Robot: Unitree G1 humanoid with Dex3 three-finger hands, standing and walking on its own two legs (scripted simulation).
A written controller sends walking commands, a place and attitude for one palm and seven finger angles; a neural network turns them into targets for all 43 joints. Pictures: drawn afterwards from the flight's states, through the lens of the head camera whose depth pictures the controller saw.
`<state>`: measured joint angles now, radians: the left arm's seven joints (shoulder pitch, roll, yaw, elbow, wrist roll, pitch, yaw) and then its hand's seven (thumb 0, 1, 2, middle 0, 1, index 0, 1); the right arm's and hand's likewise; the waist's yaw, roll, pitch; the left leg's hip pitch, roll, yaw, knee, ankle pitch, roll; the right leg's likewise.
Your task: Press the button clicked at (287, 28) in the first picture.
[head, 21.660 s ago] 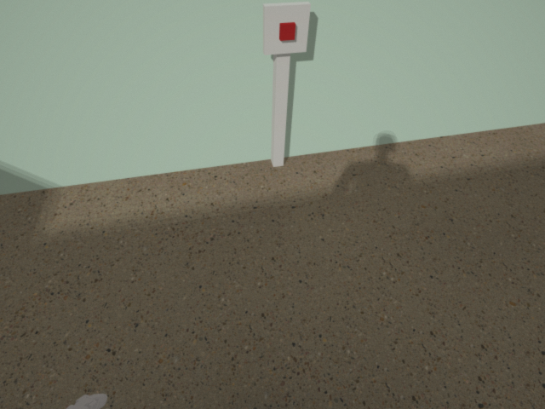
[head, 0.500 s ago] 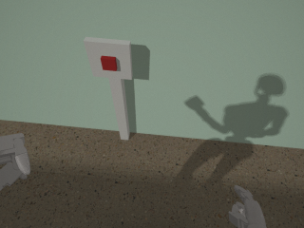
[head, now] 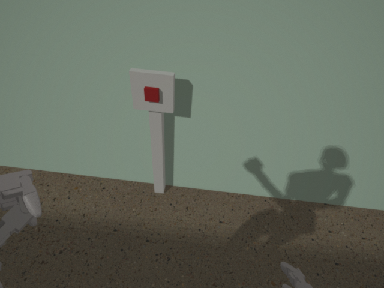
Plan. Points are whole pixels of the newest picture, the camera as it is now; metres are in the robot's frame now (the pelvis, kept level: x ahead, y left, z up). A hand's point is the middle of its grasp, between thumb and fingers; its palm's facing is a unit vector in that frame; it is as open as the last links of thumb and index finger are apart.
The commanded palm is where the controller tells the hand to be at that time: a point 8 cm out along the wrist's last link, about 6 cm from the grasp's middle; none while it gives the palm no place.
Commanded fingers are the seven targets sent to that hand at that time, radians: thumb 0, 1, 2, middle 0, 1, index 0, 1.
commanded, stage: stop stepping back and stand still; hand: left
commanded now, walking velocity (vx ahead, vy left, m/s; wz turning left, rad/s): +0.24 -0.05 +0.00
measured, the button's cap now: (152, 94) +0.87 +0.17 -0.02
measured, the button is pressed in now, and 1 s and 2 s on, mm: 0 0 0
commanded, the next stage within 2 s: let the arm hang, fingers relaxed in 0.46 s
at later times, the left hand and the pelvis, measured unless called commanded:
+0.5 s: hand (4, 244) +0.14 +0.25 +0.18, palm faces +0.42 -0.81 -0.41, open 3.1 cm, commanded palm +0.08 +0.29 +0.18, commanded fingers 0.00 0.90 0.90 -1.30 -1.50 -1.30 -1.50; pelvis -0.05 +0.01 -0.01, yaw +1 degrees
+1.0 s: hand out of the picture -0.09 +0.20 -0.17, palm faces +0.10 -0.97 -0.23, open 4.2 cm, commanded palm none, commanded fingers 0.00 0.90 0.90 -0.46 -0.58 -0.46 -0.58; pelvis -0.06 +0.01 +0.00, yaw +5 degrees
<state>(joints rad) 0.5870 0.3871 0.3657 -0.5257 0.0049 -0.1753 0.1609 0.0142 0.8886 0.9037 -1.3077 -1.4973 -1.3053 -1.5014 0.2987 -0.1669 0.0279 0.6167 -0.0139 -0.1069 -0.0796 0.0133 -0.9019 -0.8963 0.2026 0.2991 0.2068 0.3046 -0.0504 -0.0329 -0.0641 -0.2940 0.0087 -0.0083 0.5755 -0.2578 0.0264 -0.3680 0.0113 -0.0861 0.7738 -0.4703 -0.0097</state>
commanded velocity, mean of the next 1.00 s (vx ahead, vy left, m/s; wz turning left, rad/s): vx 0.05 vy -0.02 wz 0.00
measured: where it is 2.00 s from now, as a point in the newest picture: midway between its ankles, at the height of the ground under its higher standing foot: outside the picture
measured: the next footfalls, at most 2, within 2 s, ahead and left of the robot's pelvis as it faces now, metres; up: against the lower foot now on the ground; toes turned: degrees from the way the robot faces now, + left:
right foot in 0.42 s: +0.04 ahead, -0.11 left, +0.00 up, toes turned +7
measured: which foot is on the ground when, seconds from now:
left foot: down 0.00-1.00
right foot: down 0.00-0.22, up 0.24-0.40, down 0.42-1.00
